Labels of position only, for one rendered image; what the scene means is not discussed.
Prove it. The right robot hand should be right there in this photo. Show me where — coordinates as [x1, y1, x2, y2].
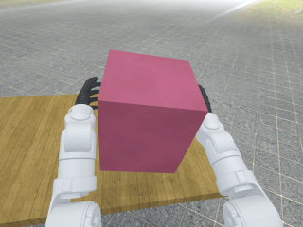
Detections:
[198, 84, 212, 113]

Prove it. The carton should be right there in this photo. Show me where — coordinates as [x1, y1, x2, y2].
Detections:
[97, 49, 208, 174]

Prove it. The robot right forearm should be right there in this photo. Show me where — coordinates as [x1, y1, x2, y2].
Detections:
[196, 113, 283, 227]

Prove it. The robot left upper arm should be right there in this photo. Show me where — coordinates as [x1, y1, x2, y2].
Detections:
[46, 201, 102, 227]

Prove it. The left robot hand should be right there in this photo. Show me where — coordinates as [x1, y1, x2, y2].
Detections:
[75, 77, 101, 110]

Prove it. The robot left forearm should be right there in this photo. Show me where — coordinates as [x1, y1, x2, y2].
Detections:
[45, 104, 97, 227]

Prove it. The robot right upper arm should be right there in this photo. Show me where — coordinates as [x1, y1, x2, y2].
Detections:
[223, 194, 282, 227]

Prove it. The table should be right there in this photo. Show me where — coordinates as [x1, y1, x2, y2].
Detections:
[0, 94, 228, 227]

